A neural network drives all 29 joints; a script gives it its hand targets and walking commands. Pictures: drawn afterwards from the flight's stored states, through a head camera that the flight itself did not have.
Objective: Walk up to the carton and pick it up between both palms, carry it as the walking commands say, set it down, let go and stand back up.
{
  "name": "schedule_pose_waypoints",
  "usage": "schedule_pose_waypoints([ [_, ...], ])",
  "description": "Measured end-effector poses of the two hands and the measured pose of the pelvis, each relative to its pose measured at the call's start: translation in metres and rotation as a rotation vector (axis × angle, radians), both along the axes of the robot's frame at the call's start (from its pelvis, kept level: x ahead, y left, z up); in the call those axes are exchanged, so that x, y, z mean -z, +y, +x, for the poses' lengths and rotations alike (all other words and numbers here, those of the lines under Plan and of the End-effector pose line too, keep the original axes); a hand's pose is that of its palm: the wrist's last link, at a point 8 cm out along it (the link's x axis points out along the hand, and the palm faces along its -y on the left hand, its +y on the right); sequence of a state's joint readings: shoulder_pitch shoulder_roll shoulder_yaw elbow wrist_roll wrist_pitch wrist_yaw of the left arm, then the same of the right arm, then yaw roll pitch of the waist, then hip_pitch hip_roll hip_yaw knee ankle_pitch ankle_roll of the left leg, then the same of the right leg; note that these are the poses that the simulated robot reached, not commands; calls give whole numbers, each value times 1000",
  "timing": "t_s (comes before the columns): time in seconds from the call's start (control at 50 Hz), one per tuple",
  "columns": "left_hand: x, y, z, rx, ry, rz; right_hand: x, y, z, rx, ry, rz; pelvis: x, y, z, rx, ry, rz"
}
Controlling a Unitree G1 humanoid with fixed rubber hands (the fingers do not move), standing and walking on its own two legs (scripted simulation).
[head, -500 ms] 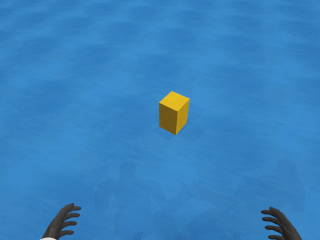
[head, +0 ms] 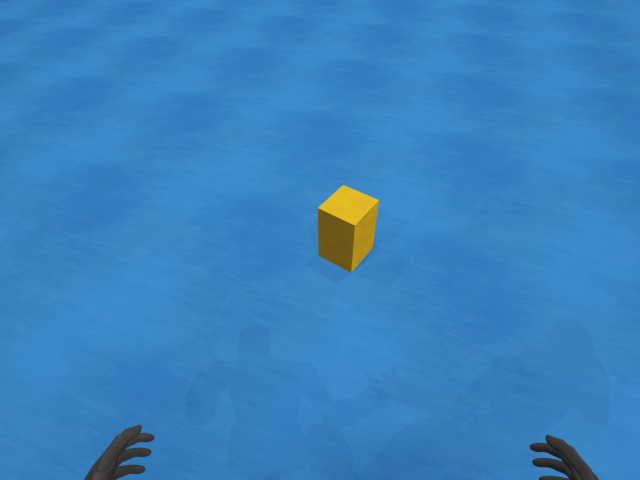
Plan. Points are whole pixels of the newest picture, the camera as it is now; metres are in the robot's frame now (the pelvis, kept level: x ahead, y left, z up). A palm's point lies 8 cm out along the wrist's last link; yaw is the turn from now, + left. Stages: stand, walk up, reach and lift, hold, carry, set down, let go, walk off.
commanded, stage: stand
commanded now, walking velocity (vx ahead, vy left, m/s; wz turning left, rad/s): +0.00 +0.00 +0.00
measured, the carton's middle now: (347, 229) +1.19 -0.05 -0.64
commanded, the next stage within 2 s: walk up in 1.58 s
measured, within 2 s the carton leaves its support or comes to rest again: neither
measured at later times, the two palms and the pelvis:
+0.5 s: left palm out of the picture +0.12 +0.30 -0.08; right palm out of the picture +0.12 -0.30 -0.08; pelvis +0.00 +0.00 +0.01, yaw +0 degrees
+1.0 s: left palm out of the picture +0.10 +0.31 -0.09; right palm out of the picture +0.10 -0.31 -0.09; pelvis +0.00 +0.00 +0.01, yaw +0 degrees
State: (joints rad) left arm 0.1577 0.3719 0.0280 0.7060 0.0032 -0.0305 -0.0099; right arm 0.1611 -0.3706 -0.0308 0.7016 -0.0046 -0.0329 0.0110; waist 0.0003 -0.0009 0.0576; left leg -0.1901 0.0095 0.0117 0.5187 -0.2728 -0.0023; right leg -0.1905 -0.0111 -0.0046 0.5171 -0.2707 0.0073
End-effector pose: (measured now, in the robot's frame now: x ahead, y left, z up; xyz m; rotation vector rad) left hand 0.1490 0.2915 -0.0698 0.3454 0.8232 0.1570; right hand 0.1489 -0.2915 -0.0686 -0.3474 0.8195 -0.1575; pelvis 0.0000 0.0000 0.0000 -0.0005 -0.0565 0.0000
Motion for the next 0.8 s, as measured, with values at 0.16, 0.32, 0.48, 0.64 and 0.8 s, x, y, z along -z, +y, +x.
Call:
schedule_pose_waypoints([
  [0.16, 2, 4, -7, -11, 35, 6, 3, -3, -7, 11, 34, -5, -2, 0, -1, -1, -1, 0],
  [0.32, 6, 7, -16, -25, 73, 11, 6, -6, -15, 23, 72, -9, -4, 0, -1, -2, -2, 0],
  [0.48, 9, 10, -25, -41, 112, 15, 10, -9, -24, 38, 112, -11, -6, 0, -2, -2, -2, 1],
  [0.64, 12, 12, -34, -59, 151, 17, 14, -12, -33, 56, 150, -13, -8, -1, -3, -3, -2, 1],
  [0.8, 15, 14, -43, -78, 186, 20, 17, -15, -41, 74, 187, -14, -10, -1, -3, -3, -2, 1],
])
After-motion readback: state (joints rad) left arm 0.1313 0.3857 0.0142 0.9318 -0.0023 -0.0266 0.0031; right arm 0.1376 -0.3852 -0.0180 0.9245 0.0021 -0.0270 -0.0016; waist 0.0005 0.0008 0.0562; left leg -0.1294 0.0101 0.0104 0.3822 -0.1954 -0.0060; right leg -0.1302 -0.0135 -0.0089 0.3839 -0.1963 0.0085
